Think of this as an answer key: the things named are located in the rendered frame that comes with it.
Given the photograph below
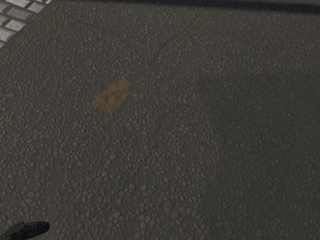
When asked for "robot left hand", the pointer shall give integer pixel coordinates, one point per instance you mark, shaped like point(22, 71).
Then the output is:
point(24, 231)

